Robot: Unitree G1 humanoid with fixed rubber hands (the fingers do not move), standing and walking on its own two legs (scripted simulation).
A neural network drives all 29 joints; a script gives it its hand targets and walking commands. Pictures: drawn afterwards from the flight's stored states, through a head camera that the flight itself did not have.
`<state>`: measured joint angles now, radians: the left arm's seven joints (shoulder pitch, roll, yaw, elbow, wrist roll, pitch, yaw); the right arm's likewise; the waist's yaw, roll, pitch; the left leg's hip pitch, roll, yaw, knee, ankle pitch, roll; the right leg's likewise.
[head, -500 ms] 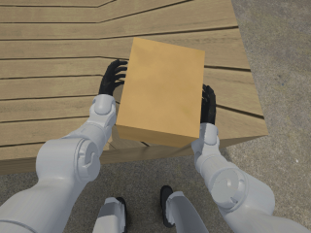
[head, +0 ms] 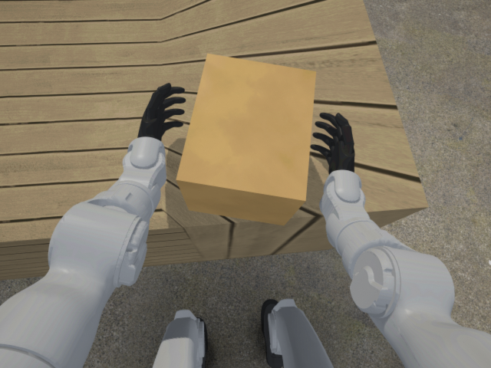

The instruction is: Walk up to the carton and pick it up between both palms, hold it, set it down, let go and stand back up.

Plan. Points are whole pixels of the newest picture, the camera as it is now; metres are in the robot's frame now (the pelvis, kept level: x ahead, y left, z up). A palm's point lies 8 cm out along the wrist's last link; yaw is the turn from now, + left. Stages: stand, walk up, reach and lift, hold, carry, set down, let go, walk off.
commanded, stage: set down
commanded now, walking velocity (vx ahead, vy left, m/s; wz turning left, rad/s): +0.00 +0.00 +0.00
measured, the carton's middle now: (248, 145) +0.46 -0.02 -0.02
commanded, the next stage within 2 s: none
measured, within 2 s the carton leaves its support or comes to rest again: neither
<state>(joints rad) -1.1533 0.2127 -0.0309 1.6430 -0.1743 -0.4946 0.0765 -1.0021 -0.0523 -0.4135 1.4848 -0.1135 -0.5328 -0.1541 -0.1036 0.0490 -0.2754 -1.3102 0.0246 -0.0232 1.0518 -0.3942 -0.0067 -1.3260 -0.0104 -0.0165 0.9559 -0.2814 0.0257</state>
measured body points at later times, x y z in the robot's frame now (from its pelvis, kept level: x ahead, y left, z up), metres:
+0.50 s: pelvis +0.02 -0.02 +0.04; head +0.15 +0.01 +0.47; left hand +0.52 +0.14 +0.07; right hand +0.46 -0.21 +0.07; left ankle +0.03 +0.12 -0.65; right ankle +0.07 -0.14 -0.65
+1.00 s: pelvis +0.01 -0.01 +0.06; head +0.12 +0.03 +0.49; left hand +0.51 +0.16 +0.10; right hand +0.46 -0.20 +0.11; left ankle +0.03 +0.12 -0.65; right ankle +0.07 -0.14 -0.65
